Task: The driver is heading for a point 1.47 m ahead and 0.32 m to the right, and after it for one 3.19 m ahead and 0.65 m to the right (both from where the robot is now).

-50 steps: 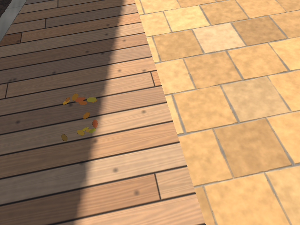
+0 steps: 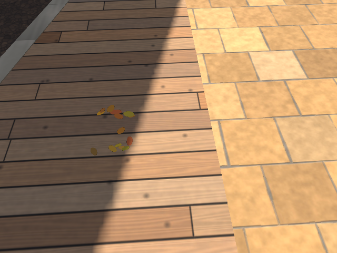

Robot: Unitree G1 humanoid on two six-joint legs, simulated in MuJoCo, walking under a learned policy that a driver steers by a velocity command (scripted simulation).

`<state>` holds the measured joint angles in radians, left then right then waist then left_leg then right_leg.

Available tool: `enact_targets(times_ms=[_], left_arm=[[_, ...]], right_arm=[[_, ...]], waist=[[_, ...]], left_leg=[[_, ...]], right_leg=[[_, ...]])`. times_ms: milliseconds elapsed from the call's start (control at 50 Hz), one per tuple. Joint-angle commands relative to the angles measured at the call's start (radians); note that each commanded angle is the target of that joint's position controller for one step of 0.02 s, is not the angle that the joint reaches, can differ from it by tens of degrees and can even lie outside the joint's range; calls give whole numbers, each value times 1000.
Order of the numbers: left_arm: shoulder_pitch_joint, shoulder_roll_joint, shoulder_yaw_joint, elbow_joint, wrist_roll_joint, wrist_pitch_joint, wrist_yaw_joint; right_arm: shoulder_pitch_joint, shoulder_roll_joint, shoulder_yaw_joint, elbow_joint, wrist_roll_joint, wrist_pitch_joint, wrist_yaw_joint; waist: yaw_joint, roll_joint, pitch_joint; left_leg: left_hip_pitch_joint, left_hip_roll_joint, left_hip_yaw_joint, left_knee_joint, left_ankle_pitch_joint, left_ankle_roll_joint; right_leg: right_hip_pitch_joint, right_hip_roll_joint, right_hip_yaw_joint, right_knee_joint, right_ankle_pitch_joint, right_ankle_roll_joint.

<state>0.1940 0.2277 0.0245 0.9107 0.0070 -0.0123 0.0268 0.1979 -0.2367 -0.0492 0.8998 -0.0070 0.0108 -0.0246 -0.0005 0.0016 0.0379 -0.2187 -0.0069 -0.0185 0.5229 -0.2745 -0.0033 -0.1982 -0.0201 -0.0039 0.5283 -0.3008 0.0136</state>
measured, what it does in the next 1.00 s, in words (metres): walks ahead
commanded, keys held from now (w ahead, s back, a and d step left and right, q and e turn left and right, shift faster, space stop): no key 0.34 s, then w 0.66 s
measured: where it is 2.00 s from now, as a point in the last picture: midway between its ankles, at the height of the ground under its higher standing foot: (186, 191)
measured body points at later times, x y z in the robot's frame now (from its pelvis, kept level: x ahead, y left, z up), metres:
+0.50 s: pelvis +0.02 +0.00 +0.00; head +0.01 +0.00 +0.45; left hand +0.04 +0.26 -0.15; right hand +0.05 -0.26 -0.15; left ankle +0.00 +0.12 -0.73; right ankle -0.01 -0.12 -0.73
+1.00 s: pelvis +0.22 -0.01 -0.01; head +0.25 -0.01 +0.44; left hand +0.47 +0.20 -0.09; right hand +0.09 -0.25 -0.15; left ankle +0.01 +0.12 -0.73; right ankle +0.38 -0.12 -0.72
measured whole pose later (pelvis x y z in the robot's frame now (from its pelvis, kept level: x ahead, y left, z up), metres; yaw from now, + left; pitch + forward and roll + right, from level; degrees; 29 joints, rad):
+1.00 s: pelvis +0.22 -0.01 -0.01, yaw +0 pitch +2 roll +0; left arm -0.08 0.23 0.02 0.81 -0.03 -0.09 -0.04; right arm 0.51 -0.22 -0.03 1.09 0.01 -0.08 -0.02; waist -0.09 -0.01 0.04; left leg 0.20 0.01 0.00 0.18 -0.41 -0.01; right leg -0.57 -0.02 -0.05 0.55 -0.03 -0.07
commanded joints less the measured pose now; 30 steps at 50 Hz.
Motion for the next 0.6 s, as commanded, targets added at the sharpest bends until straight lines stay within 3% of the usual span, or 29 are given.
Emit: enact_targets(times_ms=[20,340,360,400,420,460,500,540,580,600], left_arm=[[4,116,25,-24,-1,-9,3],[33,102,18,79,-4,-4,11],[55,97,17,94,-5,-2,13],[59,119,26,95,-18,2,18],[58,123,27,88,-21,-2,19],[91,130,30,89,-31,-27,15],[152,157,42,105,-36,-49,6],[163,186,52,106,-38,-58,-1],[87,181,49,75,-40,-59,-7],[11,162,44,44,-42,-59,-11]], right_arm=[[-9,-102,-20,-24,1,-12,-7],[6,-88,-9,98,5,-9,-16],[24,-81,-8,112,6,-8,-17],[32,-99,-15,118,19,-7,-19],[24,-99,-15,111,20,-14,-19],[18,-81,-11,103,27,-45,-13],[-7,-56,-7,90,30,-76,2],[-17,-27,-2,79,37,-98,17],[54,-22,-1,103,43,-108,24],[155,-40,-8,144,42,-110,23]], waist=[[5,2,-28],[2,-2,-9],[2,-3,-31],[1,-12,26],[4,-15,74],[14,-35,117],[34,-94,102],[21,-172,96],[-37,-169,107],[-88,-132,98]], left_leg=[[23,38,-41,-80,168,20],[29,32,-24,-97,164,18],[36,19,-10,-96,57,22],[-43,-5,3,-73,-309,50],[-97,4,-12,-73,-407,66],[-161,21,-31,-43,-399,80],[-223,6,6,59,-281,71],[-220,-7,53,156,-160,76],[-65,-4,52,43,-158,110],[100,4,24,-54,-109,119]], right_leg=[[-21,-33,34,-98,153,-21],[-20,-15,20,-117,150,-20],[-13,-4,9,-118,45,-24],[-75,5,20,-111,-305,-62],[-115,-12,50,-125,-414,-83],[-119,-64,134,-150,-462,-123],[-43,-150,272,-212,-476,-178],[-29,-259,437,-308,-484,-239],[-137,-236,387,-282,-406,-217],[-234,-171,287,-209,-305,-172]])
Velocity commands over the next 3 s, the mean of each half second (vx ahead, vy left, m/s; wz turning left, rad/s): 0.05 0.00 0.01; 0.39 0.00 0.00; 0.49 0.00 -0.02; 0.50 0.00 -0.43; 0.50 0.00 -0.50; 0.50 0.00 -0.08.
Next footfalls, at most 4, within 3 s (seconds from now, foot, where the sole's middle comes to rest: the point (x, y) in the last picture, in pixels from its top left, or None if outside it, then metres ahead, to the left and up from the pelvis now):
1.02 right None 0.42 -0.12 -0.77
1.58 left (151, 202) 0.73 0.11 -0.77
2.12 right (218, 161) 0.95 -0.20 -0.77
2.66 left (207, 107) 1.32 -0.18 -0.77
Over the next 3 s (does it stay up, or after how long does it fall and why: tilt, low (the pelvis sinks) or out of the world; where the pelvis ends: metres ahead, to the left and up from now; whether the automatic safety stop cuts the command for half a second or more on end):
stays up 1.28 -0.26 0.01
